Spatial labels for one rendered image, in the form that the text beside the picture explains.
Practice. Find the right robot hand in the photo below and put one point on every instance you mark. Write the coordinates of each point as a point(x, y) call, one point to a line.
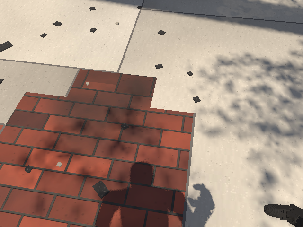
point(292, 213)

